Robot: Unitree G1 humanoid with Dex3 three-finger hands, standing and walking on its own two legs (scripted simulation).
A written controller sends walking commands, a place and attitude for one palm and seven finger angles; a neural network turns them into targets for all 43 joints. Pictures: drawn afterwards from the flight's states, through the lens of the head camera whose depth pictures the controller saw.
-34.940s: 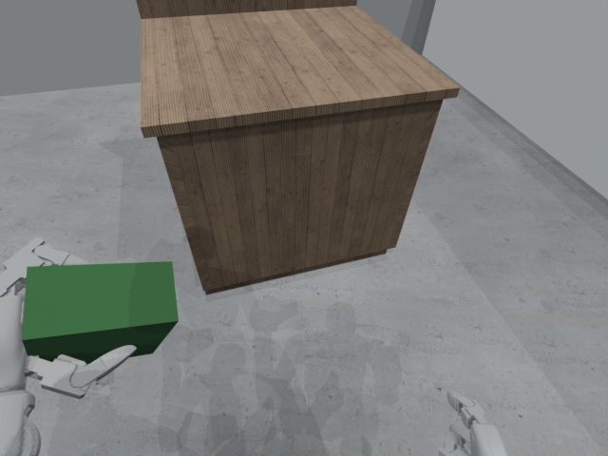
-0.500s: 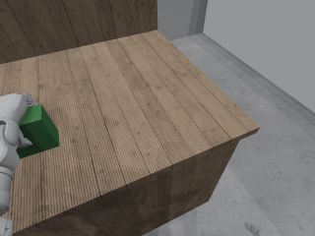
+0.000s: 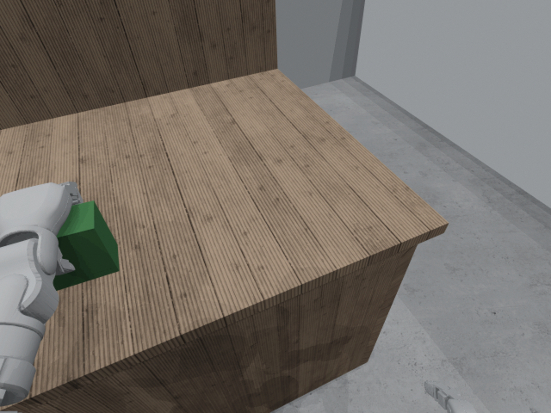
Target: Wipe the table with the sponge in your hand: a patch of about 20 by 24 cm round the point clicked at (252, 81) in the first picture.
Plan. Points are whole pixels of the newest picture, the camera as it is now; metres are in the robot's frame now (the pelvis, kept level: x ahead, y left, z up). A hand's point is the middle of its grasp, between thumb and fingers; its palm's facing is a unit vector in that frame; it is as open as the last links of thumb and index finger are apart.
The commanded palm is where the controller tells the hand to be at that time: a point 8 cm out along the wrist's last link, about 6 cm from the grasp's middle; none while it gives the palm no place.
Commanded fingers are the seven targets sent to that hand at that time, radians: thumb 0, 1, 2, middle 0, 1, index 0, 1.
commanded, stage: wipe back along the first lane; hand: left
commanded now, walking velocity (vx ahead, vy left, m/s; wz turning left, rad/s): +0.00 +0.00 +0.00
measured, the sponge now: (65, 257) +0.31 +0.37 +0.07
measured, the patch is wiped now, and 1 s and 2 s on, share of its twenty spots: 1.00 1.00 1.00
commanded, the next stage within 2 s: lift the sponge slowly off the table in 0.72 s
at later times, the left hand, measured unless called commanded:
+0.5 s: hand (57, 259) +0.27 +0.33 +0.12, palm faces +0.02 -0.02 -1.00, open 10.2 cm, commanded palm +0.23 +0.31 +0.14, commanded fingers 0.00 0.10 1.30 -1.20 -1.60 -1.20 -1.60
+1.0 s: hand (52, 284) +0.24 +0.32 +0.11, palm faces +0.05 -0.03 -1.00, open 10.2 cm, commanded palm +0.20 +0.30 +0.15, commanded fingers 0.00 0.10 1.30 -1.20 -1.60 -1.20 -1.60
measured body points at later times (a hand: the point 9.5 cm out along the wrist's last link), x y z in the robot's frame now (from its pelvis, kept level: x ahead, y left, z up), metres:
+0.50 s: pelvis +0.02 -0.02 +0.00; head +0.00 -0.06 +0.45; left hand +0.27 +0.33 +0.17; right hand +0.22 -0.25 -0.10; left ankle +0.05 +0.09 -0.73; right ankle -0.04 -0.14 -0.73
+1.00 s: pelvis +0.01 -0.02 +0.00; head -0.02 -0.06 +0.44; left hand +0.23 +0.31 +0.17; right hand +0.22 -0.24 -0.09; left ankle +0.05 +0.09 -0.73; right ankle -0.04 -0.14 -0.73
